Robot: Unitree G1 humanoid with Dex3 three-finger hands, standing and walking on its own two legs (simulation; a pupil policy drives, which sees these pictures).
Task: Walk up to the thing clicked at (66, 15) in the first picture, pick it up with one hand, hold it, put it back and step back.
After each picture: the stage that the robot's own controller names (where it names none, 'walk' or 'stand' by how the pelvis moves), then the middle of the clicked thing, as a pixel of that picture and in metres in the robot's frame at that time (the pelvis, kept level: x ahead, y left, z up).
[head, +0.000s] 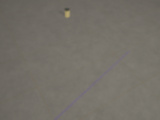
stand; (67, 12) +2.06 +0.20 -0.72
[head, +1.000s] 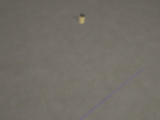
walk; (81, 18) +1.93 +0.07 -0.70
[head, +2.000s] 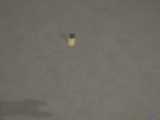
walk; (71, 39) +1.29 +0.08 -0.69
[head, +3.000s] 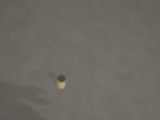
walk; (61, 81) +0.79 +0.11 -0.71
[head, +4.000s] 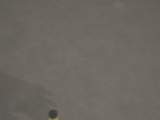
walk; (53, 116) +0.51 +0.15 -0.71
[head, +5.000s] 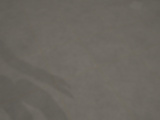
stand; out of the picture +0.41 +0.14 -0.70
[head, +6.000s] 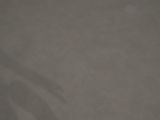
stand; out of the picture +0.35 +0.14 -0.72
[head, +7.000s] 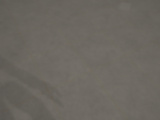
stand; out of the picture +0.35 +0.16 -0.72
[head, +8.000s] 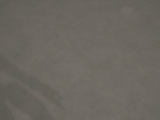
stand; out of the picture +0.37 +0.15 -0.73
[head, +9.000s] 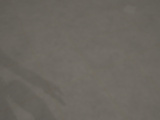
stand; out of the picture +0.36 +0.15 -0.73
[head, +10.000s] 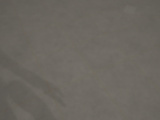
go down; out of the picture +0.36 +0.15 -0.73
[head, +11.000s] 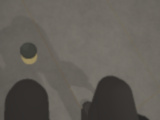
go down; (29, 54) +0.46 +0.15 -0.31
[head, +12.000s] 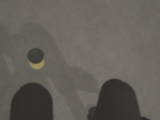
approach; (36, 59) +0.46 +0.14 -0.31
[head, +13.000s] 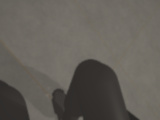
close in; out of the picture +0.46 +0.19 -0.24
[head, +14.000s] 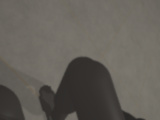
close; out of the picture +0.46 +0.21 -0.24
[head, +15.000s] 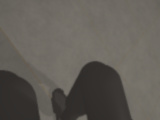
lift; out of the picture +0.41 +0.20 -0.21
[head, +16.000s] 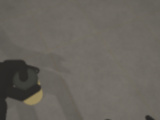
lift; (29, 87) +0.33 +0.16 -0.01
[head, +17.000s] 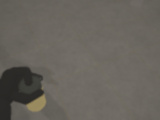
hold; (33, 94) +0.32 +0.16 +0.00
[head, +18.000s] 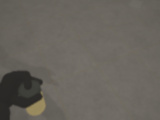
hold; (33, 98) +0.31 +0.17 -0.01
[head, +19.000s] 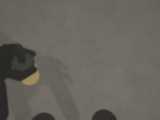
crouch; (26, 69) +0.40 +0.17 -0.08
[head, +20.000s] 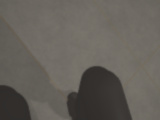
lower; out of the picture +0.50 +0.21 -0.16
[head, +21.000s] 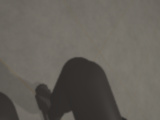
lower; out of the picture +0.35 +0.18 -0.28
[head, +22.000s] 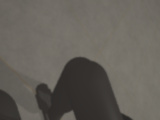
lower; out of the picture +0.35 +0.16 -0.28
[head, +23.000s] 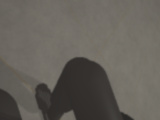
lower; out of the picture +0.36 +0.15 -0.28
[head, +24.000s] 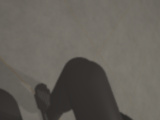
lower; out of the picture +0.36 +0.13 -0.29
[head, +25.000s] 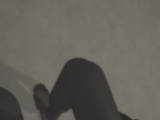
open; out of the picture +0.37 +0.12 -0.29
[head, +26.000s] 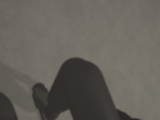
withdraw; out of the picture +0.37 +0.12 -0.29
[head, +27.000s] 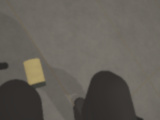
stand; (34, 74) +0.38 +0.08 -0.29
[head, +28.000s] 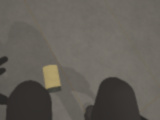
stand; (51, 79) +0.38 +0.06 -0.31
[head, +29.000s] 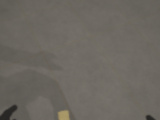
stand; out of the picture +0.33 +0.03 -0.59
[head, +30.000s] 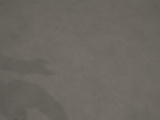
stand; out of the picture +0.29 +0.02 -0.67
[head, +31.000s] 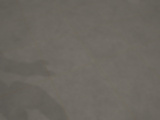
stand; out of the picture +0.29 +0.01 -0.67
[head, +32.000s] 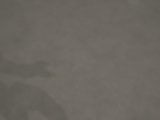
stand; out of the picture +0.30 +0.01 -0.67
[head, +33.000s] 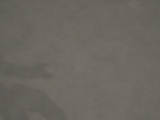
stand; out of the picture +0.30 +0.00 -0.67
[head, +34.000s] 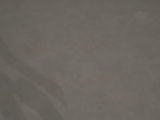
stand; out of the picture +0.29 -0.01 -0.74
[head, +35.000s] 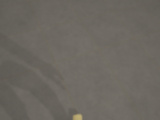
walk; out of the picture +0.35 -0.06 -0.72
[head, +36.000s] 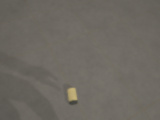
walk; (72, 96) +0.55 +0.00 -0.72
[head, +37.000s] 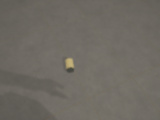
walk; (69, 65) +0.87 +0.11 -0.72
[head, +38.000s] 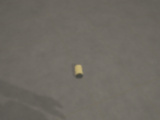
stand; (78, 71) +0.94 +0.01 -0.74
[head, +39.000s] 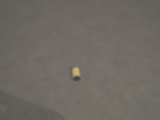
stand; (76, 74) +0.96 +0.04 -0.75
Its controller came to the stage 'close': yes
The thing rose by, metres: 0.71
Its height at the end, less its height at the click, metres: -0.02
